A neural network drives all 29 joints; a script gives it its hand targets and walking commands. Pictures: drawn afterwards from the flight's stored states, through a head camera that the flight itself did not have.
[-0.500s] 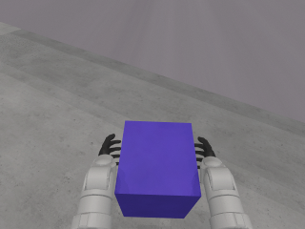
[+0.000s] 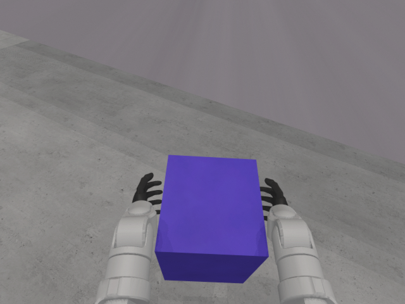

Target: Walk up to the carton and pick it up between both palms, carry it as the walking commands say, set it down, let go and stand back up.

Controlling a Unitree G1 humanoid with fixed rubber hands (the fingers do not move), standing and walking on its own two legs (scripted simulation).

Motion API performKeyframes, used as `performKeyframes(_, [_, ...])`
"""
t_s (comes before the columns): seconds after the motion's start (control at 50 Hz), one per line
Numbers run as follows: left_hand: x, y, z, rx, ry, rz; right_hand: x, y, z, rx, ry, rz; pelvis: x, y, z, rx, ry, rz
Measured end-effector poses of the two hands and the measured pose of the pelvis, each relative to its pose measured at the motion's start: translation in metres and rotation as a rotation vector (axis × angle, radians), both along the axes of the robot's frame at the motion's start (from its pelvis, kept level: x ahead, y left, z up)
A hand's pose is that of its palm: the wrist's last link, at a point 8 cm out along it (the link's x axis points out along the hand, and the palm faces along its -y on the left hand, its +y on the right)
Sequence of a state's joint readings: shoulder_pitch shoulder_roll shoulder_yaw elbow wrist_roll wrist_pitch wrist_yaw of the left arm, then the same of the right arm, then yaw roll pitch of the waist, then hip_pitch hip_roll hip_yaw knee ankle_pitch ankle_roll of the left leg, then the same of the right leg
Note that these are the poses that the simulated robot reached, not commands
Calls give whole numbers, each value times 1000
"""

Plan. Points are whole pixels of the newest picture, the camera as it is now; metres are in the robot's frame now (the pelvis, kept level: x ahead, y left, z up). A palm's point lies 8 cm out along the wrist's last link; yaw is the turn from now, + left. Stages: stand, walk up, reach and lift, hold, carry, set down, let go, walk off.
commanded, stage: hold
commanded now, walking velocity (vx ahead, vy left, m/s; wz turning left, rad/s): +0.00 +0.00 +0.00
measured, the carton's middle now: (208, 223) +0.32 +0.00 -0.06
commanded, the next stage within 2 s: set down in 0.72 s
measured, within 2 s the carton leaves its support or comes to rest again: neither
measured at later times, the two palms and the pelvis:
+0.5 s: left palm (154, 205) +0.31 +0.11 +0.04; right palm (289, 204) +0.31 -0.17 +0.05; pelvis +0.00 -0.01 +0.00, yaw -4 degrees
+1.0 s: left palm (146, 205) +0.31 +0.13 +0.03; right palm (280, 205) +0.32 -0.15 +0.04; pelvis +0.02 -0.02 +0.00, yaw -5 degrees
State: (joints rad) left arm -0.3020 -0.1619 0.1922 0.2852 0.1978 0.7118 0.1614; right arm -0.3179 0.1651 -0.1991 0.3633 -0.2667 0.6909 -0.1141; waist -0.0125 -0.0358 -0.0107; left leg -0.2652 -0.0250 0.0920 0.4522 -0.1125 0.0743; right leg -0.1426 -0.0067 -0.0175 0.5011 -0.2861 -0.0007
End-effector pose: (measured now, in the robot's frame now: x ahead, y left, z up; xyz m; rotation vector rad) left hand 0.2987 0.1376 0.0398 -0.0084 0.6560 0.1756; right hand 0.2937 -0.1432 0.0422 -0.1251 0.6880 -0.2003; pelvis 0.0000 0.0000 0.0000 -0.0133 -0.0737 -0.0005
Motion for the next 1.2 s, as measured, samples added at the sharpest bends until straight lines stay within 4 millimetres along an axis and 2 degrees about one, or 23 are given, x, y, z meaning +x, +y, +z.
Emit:
performKeyframes(0.16, [6,-13,15,-17,-46,-2,5,-12,19,-3,-45,-16,-1,-4,0,12,-53,-27])
performKeyframes(0.38, [5,-29,2,10,19,-19,7,-28,13,-41,19,-1,-2,-11,-2,18,-65,-58])
performKeyframes(0.58, [7,-19,1,4,4,26,16,-17,10,-31,-7,19,3,-15,0,19,-29,-63])
performKeyframes(0.78, [5,-9,-2,-13,1,21,9,-8,7,3,-21,-17,9,-16,2,19,-21,-76])
performKeyframes(0.92, [9,-1,-6,-19,18,35,18,-5,3,51,-5,41,15,-16,2,18,-24,-88])
performKeyframes(1.04, [18,-7,-18,-23,42,5,23,-13,-10,61,19,46,21,-18,1,23,-11,-89])
performKeyframes(1.2, [24,-11,-52,0,91,4,31,-17,-47,64,65,61,26,-24,-1,31,76,-102])
